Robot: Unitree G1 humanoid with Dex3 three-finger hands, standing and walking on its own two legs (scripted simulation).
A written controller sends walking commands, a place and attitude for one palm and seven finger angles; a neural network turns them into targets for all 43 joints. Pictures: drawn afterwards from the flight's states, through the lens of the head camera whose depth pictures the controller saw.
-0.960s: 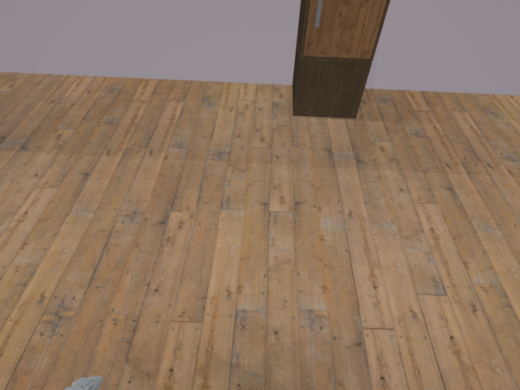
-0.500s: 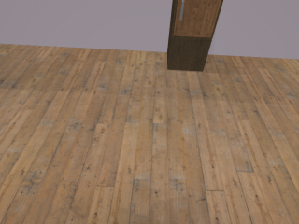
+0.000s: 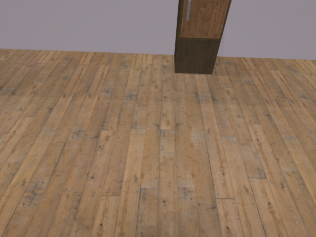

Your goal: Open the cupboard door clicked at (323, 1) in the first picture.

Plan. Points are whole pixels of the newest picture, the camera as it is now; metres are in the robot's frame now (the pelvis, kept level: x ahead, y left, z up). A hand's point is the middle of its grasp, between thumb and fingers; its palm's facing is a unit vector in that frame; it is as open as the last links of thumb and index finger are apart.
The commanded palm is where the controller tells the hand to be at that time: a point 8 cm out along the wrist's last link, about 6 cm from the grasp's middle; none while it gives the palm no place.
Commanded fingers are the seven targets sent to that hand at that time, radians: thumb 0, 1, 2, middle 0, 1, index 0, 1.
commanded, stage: look at it before walking up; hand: left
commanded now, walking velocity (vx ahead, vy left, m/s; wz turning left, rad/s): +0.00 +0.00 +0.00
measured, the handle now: (188, 9) +1.85 -0.17 -0.10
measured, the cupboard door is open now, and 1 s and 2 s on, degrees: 0 0 0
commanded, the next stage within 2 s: walk to a spot facing it in 1.38 s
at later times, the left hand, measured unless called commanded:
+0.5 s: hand out of the picture +0.07 +0.25 -0.16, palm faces -0.04 -0.94 -0.33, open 7.4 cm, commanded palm none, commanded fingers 0.00 0.90 0.90 -0.20 -0.30 -0.20 -0.30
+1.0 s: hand out of the picture +0.08 +0.25 -0.16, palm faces -0.04 -0.94 -0.33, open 7.4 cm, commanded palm none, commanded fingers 0.00 0.90 0.90 -0.20 -0.30 -0.20 -0.30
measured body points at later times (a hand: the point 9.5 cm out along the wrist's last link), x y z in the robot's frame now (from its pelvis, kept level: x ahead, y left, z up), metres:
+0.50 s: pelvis +0.00 +0.00 +0.00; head +0.02 +0.00 +0.45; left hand +0.08 +0.30 -0.13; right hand +0.08 -0.29 -0.13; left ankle +0.00 +0.12 -0.74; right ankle +0.00 -0.12 -0.74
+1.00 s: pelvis +0.01 +0.00 +0.00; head +0.02 +0.00 +0.45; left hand +0.09 +0.30 -0.13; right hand +0.10 -0.29 -0.13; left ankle +0.00 +0.12 -0.74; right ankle +0.00 -0.12 -0.74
